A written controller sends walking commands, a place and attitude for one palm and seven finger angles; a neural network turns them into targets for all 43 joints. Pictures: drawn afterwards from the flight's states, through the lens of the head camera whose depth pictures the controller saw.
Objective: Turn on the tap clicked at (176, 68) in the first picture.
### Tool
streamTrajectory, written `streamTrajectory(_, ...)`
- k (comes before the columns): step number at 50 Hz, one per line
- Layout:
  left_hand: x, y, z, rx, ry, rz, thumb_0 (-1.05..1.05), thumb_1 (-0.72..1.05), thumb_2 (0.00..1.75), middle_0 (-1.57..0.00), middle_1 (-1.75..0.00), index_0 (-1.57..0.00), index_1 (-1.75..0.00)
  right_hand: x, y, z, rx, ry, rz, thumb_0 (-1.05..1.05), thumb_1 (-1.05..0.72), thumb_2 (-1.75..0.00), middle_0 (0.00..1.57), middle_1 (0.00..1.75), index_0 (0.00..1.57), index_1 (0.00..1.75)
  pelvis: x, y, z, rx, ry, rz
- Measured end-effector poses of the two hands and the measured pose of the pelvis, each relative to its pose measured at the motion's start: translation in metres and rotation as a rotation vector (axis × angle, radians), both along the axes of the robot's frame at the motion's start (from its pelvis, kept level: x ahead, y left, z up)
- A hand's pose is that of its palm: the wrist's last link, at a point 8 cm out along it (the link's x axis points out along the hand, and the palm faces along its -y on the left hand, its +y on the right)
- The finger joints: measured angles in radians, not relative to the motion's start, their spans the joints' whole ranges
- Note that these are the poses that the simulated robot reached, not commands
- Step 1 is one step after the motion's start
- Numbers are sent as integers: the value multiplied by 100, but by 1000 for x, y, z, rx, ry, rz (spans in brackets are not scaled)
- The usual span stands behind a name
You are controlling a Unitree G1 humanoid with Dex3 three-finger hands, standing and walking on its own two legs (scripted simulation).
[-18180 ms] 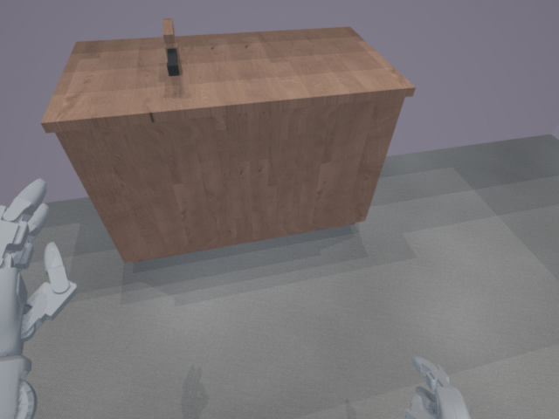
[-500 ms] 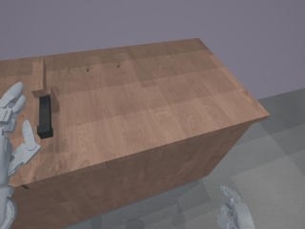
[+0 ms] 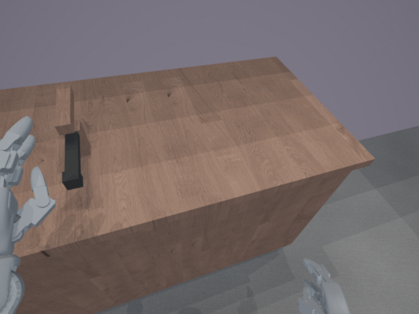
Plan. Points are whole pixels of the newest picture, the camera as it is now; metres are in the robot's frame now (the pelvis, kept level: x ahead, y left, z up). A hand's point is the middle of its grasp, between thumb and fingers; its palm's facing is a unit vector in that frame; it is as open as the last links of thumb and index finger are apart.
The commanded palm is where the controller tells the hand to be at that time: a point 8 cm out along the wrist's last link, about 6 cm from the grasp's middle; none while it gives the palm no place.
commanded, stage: look again from close up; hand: left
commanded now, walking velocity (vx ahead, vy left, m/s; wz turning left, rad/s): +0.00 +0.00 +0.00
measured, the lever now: (72, 179) +0.32 +0.30 +0.06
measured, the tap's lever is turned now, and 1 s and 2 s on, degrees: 0 0 0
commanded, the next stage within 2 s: come to a stop and stand still in 0.20 s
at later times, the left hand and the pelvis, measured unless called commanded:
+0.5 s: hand (63, 204) +0.22 +0.24 +0.16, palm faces +0.40 -0.85 -0.35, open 7.4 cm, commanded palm +0.16 +0.27 +0.17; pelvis +0.00 -0.02 +0.00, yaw +1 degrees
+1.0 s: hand (41, 220) +0.19 +0.25 +0.15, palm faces +0.45 -0.83 -0.34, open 7.4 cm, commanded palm +0.14 +0.26 +0.17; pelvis -0.02 -0.02 +0.00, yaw +0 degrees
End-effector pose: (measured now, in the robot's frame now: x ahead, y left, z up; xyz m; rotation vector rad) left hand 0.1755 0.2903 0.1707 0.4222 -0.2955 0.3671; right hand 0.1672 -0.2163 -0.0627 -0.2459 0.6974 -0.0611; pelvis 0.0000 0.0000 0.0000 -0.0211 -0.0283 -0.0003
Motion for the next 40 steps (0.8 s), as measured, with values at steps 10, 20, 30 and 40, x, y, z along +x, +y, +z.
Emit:
streamTrajectory(10,5,-10,-3,-7,21,-1,1,89,90,-21,-30,-21,-30,1,-12,-2,-6,10,-12,2,-91,-90,20,30,21,30,3,-8,0,0,6,3)
streamTrajectory(20,4,-16,1,8,23,-3,1,89,90,-21,-30,-21,-30,8,-22,1,-9,-10,-23,2,-91,-90,20,30,21,30,6,-14,0,-1,9,6)
streamTrajectory(30,3,-4,16,134,-15,22,1,89,90,-22,-30,-22,-30,9,-21,0,-32,-10,33,2,-91,-90,20,30,21,29,-1,-19,-1,0,15,24)
streamTrajectory(40,-1,-27,8,30,-6,-64,1,90,90,-21,-30,-20,-30,-13,-11,-9,74,-53,1,2,-91,-90,20,30,21,30,-12,-9,-3,10,1,-11)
